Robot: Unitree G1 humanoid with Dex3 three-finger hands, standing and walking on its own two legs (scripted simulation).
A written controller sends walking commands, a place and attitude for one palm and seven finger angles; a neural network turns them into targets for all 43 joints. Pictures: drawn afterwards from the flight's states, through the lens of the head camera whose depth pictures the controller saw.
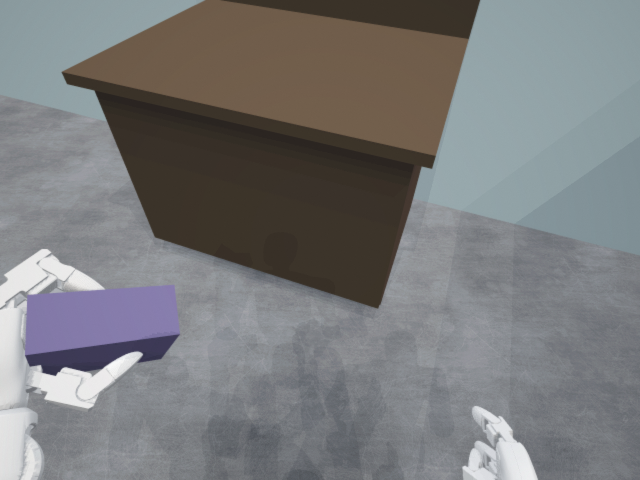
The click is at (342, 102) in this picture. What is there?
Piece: table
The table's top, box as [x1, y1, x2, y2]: [62, 0, 468, 168]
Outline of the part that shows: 62,71 64,78 68,84 431,168 468,39 228,1 204,0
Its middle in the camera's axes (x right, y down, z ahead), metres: -0.10 -0.55 +1.19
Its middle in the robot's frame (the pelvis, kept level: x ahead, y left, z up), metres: +1.26 +0.18 -0.01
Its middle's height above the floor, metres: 0.76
